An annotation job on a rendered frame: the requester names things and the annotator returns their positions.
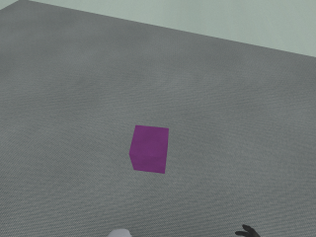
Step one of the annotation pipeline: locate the robot right hand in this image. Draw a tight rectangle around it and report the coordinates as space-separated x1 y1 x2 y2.
235 224 261 237

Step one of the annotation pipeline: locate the carton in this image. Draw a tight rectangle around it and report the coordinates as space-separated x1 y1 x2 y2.
128 124 169 174

